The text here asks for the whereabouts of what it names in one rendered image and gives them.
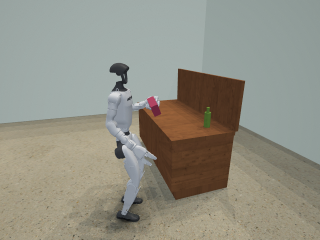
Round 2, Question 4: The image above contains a left robot forearm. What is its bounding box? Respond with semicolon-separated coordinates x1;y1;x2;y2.
132;101;146;111

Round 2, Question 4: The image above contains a robot right shin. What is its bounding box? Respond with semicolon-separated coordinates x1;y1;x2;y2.
121;183;140;215

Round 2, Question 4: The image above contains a right robot upper arm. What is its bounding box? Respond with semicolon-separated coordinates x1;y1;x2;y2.
105;92;122;128

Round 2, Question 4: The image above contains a sponge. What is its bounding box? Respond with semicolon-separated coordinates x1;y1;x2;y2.
147;96;161;117

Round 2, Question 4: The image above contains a robot right hand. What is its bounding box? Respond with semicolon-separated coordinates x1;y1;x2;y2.
132;145;157;166

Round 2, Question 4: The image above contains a robot left hand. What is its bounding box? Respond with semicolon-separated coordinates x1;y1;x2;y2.
145;96;160;110

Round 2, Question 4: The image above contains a table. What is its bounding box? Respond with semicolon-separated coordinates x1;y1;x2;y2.
138;68;245;200

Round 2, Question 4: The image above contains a robot right foot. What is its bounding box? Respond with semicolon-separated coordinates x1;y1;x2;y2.
116;210;140;222

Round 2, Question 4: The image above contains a right robot forearm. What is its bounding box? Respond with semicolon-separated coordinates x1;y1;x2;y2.
106;121;137;151

